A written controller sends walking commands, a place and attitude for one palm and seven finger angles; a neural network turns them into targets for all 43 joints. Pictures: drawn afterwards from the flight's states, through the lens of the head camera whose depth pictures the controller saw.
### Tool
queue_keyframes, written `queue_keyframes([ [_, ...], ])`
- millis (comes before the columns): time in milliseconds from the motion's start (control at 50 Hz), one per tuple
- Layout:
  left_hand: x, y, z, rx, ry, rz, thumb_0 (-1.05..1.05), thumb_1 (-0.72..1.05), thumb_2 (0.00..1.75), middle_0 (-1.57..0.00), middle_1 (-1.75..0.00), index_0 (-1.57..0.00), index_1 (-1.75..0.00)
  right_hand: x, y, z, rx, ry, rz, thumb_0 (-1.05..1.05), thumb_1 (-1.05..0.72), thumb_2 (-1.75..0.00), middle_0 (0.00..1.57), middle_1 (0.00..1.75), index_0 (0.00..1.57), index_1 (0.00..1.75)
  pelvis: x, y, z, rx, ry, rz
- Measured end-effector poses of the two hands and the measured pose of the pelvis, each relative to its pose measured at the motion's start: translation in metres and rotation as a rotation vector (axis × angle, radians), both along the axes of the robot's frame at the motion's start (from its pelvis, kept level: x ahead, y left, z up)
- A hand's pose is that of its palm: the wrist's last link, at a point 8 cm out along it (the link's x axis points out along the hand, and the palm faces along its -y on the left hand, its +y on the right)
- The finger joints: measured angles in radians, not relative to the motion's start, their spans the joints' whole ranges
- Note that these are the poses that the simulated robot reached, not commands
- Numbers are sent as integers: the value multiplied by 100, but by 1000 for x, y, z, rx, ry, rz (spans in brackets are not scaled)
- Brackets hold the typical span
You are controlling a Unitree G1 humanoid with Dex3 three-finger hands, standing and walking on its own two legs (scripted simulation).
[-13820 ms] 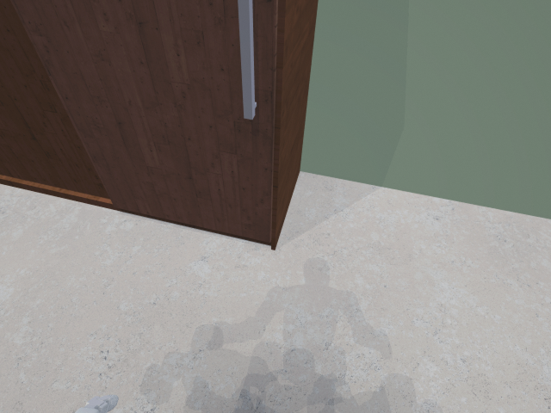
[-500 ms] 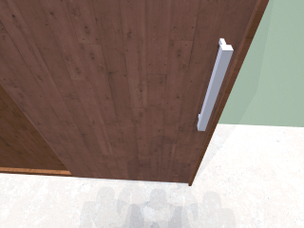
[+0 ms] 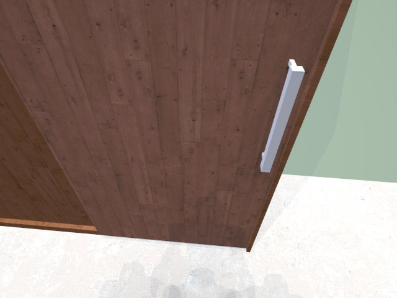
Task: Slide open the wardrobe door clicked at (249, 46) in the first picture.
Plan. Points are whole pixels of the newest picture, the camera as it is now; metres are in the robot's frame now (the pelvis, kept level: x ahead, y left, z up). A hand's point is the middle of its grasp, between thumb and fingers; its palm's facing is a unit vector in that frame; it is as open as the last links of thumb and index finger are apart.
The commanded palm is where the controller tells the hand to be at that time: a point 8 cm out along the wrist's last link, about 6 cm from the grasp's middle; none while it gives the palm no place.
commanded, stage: come to a stop and stand still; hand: right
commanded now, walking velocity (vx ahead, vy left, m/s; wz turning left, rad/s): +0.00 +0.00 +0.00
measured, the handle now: (276, 122) +0.52 -0.17 +0.10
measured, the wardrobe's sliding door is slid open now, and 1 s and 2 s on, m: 0.00 0.00 0.00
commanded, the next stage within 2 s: look again from close up in 0.40 s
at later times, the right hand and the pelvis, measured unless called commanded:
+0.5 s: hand out of the picture -0.04 -0.18 -0.18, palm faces +0.04 +0.99 -0.16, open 7.3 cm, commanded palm none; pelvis -0.02 -0.02 +0.00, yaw -1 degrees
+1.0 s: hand out of the picture -0.02 -0.18 -0.17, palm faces +0.03 +0.99 -0.17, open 7.3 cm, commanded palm none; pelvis -0.01 -0.02 +0.00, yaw +0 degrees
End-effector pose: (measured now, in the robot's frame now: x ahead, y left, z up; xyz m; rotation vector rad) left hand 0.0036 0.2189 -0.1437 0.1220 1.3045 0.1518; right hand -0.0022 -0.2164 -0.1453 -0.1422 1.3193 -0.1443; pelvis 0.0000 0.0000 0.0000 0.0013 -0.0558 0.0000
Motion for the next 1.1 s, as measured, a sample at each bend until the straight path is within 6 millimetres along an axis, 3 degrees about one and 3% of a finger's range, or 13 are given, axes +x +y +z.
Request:
queue_keyframes([
  [200, -40, -14, 1, -16, 82, 1, 1, 91, 89, -20, -30, -19, -30, -25, -13, 1, -5, 33, -14, 0, -91, -90, 20, 30, 20, 30, -15, -7, 1, 2, 15, -9],
  [340, -51, -19, 2, -15, 113, 4, 1, 91, 89, -20, -30, -19, -30, -40, -14, 0, 7, 66, -27, 0, -91, -90, 20, 30, 20, 30, -18, -12, 2, 2, 21, -11],
  [600, -34, -24, 4, -5, 75, -7, 1, 91, 89, -20, -30, -19, -30, -45, -9, -3, 38, 81, -32, 0, -91, -90, 20, 30, 20, 30, -19, -19, 2, 5, 26, -11],
  [1100, -16, -21, 6, 2, 76, -10, 1, 91, 89, -20, -30, -19, -30, -20, -18, 0, 18, 57, -12, 0, -91, -90, 20, 30, 20, 30, -10, -20, 4, 3, 30, -5],
])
